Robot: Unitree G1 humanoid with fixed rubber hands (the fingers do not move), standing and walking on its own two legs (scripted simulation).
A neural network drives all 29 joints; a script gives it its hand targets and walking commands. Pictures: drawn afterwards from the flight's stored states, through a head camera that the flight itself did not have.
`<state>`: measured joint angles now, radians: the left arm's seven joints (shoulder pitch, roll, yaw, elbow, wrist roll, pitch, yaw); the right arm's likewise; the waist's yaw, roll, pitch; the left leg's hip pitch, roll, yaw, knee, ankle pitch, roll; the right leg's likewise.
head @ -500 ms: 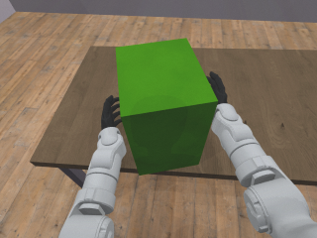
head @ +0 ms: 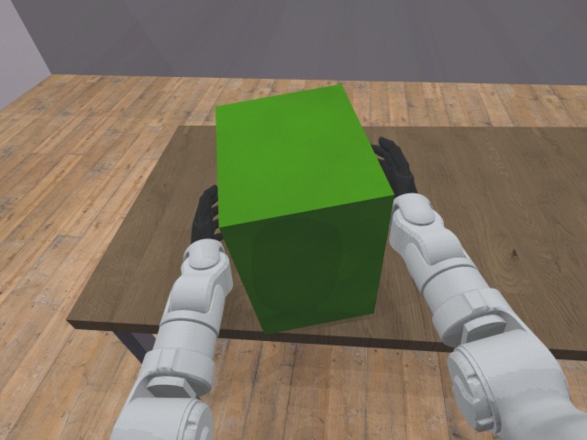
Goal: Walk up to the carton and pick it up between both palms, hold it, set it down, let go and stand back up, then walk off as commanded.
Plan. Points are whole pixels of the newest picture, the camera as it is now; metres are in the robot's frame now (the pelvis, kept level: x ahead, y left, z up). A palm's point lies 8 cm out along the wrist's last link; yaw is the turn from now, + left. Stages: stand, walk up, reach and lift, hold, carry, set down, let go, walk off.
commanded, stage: reach and lift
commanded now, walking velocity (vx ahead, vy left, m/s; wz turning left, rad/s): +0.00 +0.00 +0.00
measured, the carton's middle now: (300, 217) +0.43 +0.06 +0.09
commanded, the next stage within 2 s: none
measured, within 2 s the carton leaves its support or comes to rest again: neither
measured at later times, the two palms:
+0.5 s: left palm (196, 244) +0.35 +0.19 +0.11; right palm (394, 194) +0.41 -0.07 +0.16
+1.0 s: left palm (196, 225) +0.35 +0.18 +0.15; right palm (412, 180) +0.39 -0.08 +0.20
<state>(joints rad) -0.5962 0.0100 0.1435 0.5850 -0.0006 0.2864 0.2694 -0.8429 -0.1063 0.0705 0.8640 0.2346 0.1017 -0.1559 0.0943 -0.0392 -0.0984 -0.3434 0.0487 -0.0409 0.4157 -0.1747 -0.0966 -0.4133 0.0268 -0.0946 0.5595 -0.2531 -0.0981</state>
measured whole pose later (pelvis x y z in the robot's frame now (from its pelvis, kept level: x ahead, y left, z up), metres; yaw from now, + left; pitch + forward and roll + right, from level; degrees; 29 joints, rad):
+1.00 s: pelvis -0.01 +0.00 +0.00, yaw +0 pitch +5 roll +3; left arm -0.60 0.06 0.19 0.47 0.01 0.55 0.14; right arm -0.85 -0.05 0.07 0.66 0.22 0.40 -0.29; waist 0.04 -0.02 -0.19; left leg -0.34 0.05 -0.04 0.42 -0.16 -0.10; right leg -0.41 0.03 -0.09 0.55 -0.23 -0.09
